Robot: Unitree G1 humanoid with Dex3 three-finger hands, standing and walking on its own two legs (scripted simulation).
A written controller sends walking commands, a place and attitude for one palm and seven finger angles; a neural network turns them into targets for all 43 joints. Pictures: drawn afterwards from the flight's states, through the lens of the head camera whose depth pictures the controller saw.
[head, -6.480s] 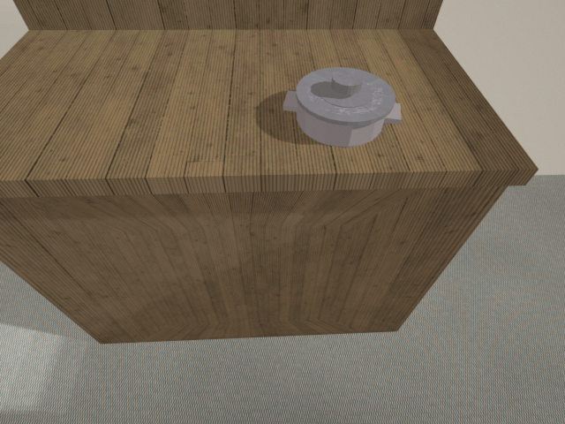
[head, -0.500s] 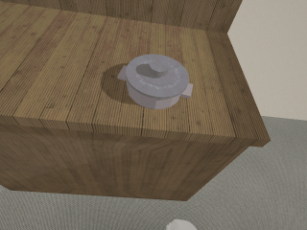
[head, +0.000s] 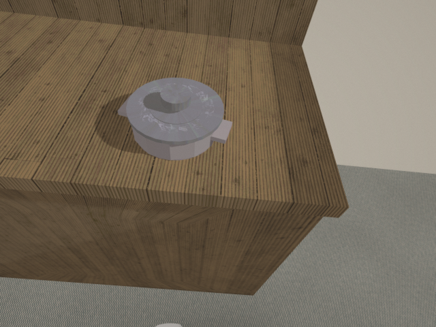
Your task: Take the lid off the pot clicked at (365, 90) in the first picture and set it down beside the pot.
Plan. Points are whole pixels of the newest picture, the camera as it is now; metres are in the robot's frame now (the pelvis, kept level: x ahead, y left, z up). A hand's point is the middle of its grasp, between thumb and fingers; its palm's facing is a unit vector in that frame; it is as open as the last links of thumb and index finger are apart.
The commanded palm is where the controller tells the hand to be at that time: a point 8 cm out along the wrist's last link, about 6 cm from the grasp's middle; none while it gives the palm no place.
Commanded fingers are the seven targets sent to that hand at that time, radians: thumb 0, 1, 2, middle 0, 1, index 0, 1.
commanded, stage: come to a stop and stand still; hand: left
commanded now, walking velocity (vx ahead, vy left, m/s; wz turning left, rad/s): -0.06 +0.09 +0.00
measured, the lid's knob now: (175, 97) +0.46 +0.12 +0.17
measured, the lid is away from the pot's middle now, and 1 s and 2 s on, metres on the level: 0.00 0.00 0.00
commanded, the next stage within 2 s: look again from close up in 1.62 s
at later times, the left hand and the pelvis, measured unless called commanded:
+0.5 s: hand out of the picture +0.02 +0.21 -0.17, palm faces +0.02 -0.97 -0.24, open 7.4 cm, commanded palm none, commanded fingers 0.00 0.90 0.90 -0.20 -0.30 -0.20 -0.30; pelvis +0.00 +0.02 +0.00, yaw +0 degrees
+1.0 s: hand out of the picture +0.05 +0.19 -0.17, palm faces -0.01 -0.98 -0.19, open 7.4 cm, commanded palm none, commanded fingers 0.00 0.90 0.90 -0.20 -0.30 -0.20 -0.30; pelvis +0.03 +0.02 +0.01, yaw -1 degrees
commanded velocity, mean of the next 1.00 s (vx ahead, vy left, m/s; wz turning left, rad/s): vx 0.00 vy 0.00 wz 0.00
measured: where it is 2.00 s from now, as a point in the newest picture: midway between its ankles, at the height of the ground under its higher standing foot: outside the picture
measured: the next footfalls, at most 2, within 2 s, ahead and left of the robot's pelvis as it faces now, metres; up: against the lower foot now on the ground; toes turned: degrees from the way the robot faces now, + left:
none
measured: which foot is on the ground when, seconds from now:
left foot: down 0.00-1.00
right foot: down 0.00-1.00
